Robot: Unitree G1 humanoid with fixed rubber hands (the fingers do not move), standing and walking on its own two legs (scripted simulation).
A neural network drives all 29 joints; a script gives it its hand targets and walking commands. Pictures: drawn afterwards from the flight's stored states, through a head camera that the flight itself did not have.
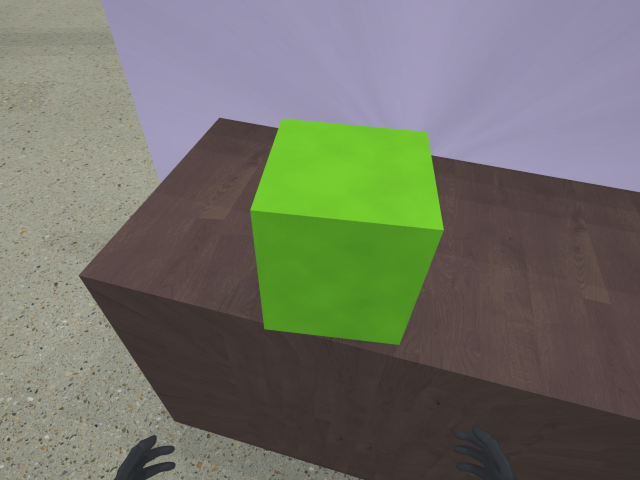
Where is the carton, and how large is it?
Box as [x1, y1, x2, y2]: [250, 119, 443, 344]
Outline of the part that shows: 282,119 250,209 264,328 399,344 443,230 427,133 422,131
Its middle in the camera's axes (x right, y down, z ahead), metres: +0.03 +0.00 +0.58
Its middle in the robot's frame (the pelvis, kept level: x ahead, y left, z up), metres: +0.45 +0.00 +0.06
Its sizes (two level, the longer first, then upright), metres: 0.210 0.200 0.250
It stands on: a pedestal, 0.71 m high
